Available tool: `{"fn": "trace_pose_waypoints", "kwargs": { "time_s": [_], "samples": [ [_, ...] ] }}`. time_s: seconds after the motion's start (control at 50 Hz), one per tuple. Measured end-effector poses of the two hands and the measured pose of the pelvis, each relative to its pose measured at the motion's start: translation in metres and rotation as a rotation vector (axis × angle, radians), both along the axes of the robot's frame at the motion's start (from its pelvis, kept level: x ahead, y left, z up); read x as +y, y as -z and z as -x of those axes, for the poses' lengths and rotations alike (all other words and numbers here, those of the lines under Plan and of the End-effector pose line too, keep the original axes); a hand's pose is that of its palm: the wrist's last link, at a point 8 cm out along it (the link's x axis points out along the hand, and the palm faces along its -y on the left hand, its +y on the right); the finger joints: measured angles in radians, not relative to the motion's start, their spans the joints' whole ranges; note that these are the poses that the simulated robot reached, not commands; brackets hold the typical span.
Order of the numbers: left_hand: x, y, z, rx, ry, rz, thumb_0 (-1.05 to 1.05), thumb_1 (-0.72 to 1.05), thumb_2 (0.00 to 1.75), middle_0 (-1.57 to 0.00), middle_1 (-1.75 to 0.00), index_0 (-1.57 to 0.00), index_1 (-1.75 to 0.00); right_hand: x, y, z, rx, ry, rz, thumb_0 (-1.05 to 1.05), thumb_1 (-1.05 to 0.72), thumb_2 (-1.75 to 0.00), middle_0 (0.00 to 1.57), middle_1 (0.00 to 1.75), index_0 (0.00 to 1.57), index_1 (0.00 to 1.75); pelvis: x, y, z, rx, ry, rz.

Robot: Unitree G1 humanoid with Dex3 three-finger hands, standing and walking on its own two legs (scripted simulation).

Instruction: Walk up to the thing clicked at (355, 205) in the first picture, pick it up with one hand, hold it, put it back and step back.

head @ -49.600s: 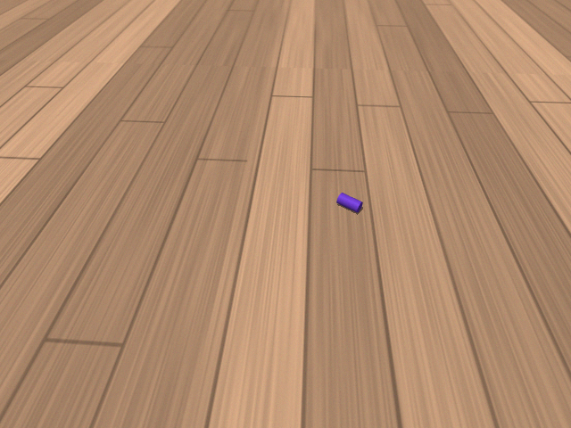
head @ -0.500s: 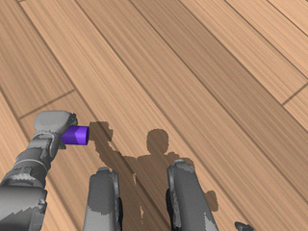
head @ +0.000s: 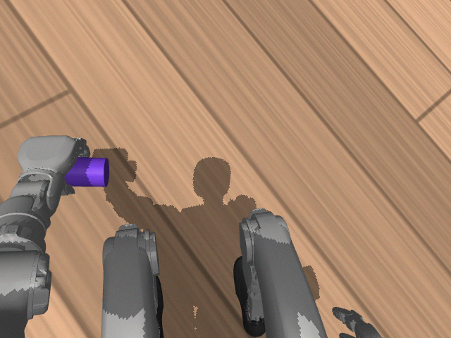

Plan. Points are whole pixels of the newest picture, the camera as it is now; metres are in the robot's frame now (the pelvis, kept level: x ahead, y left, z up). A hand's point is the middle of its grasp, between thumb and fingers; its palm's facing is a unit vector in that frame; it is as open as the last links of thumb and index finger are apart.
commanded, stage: crouch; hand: left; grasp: from above
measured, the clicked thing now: (76, 171) +0.44 +0.25 -0.20
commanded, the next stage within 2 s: lower in 0.40 s
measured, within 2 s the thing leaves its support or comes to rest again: rests again in 1.80 s
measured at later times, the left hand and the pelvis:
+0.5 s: hand (72, 179) +0.43 +0.27 -0.23, palm faces -0.46 -0.01 -0.89, open 8.7 cm; pelvis -0.01 +0.00 -0.06, yaw -1 degrees
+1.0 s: hand (83, 185) +0.43 +0.27 -0.29, palm faces -0.46 -0.03 -0.89, open 8.6 cm; pelvis +0.00 +0.00 -0.09, yaw -3 degrees
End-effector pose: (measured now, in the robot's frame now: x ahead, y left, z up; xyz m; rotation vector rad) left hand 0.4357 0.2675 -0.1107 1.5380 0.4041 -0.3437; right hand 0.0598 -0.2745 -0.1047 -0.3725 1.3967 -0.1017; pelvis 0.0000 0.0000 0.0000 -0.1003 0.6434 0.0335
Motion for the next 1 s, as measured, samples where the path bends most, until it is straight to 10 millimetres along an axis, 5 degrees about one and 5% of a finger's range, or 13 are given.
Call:
{"fn": "trace_pose_waypoints", "kwargs": {
  "time_s": [0.32,0.62,1.0],
  "samples": [
    [0.003,0.045,0.002,0.008,0.035,0.016,-0.05,0.15,0.37,-0.80,-0.37,-0.85,-0.38,-0.002,0.034,0.024,0.057,0.013,0.008,0.00,-0.92,-0.90,0.20,0.30,0.20,0.30,0.000,0.041,0.006,-0.024,0.008,0.005],
    [0.003,0.064,-0.005,0.010,0.010,0.004,-0.05,0.15,0.37,-0.81,-0.35,-0.87,-0.36,-0.002,0.057,0.022,0.042,-0.005,0.004,0.00,-0.92,-0.90,0.20,0.30,0.20,0.30,0.000,0.063,0.007,-0.037,0.016,0.005],
    [0.000,0.122,-0.002,0.004,0.034,0.046,-0.04,0.18,0.29,-0.84,-0.30,-0.90,-0.30,-0.005,0.075,0.027,0.090,-0.024,0.034,0.00,-0.92,-0.90,0.20,0.30,0.20,0.30,0.000,0.094,0.003,-0.070,0.032,0.024]
  ]
}}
